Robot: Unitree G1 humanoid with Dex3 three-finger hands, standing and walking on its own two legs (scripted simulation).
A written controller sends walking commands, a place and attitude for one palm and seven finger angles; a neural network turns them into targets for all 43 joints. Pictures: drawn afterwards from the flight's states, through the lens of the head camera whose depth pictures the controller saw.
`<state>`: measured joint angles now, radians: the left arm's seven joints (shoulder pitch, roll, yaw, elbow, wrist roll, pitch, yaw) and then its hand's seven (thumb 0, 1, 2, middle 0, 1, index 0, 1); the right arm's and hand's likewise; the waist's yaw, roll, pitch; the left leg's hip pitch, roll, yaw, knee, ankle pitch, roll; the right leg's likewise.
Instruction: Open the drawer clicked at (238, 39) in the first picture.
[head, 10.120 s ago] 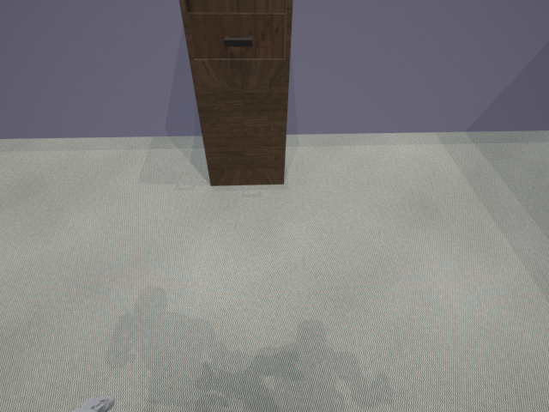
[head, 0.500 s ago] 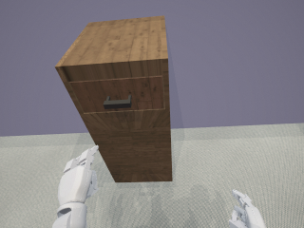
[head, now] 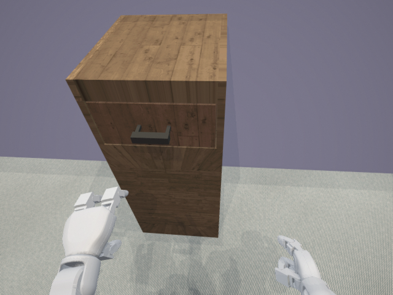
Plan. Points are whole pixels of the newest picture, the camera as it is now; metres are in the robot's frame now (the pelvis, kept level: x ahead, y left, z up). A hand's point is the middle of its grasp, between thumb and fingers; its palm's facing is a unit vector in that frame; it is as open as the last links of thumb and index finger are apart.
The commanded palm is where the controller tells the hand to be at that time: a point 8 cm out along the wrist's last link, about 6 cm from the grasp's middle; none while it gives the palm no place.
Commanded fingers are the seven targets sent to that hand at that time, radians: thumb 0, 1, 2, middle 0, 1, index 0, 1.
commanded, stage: raise the hand with hooked fingers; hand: left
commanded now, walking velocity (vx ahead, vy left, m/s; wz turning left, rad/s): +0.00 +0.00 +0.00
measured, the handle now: (152, 133) +0.51 +0.20 +0.02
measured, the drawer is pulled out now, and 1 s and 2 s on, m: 0.00 0.00 0.00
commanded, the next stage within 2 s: move the hooked fingers above the handle in 1.12 s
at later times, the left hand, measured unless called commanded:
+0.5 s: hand (106, 180) +0.30 +0.22 +0.09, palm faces +0.08 -0.10 -0.99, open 13.4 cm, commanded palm +0.27 +0.24 +0.16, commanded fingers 0.00 -0.50 0.30 -0.30 -1.20 -0.30 -1.20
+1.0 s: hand (93, 169) +0.30 +0.24 +0.13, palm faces +0.06 -0.09 -0.99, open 13.8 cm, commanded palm +0.28 +0.25 +0.19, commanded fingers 0.00 -0.50 0.30 -0.30 -1.20 -0.30 -1.20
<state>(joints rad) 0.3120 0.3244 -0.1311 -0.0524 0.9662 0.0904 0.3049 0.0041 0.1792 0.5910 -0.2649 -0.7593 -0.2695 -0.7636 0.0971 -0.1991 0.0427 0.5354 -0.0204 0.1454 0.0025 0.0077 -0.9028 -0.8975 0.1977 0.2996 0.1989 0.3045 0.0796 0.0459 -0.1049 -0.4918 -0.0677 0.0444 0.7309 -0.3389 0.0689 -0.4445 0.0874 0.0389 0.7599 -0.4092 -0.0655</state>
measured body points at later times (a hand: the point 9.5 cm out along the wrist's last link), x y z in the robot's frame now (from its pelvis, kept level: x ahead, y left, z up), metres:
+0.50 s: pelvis +0.03 +0.00 +0.02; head +0.05 -0.03 +0.47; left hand +0.29 +0.23 +0.15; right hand +0.25 -0.22 -0.08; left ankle +0.02 +0.08 -0.71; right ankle -0.02 -0.08 -0.71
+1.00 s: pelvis +0.00 +0.01 +0.02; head +0.02 -0.02 +0.47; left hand +0.29 +0.24 +0.18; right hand +0.19 -0.22 -0.09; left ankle +0.02 +0.08 -0.71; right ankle -0.02 -0.08 -0.71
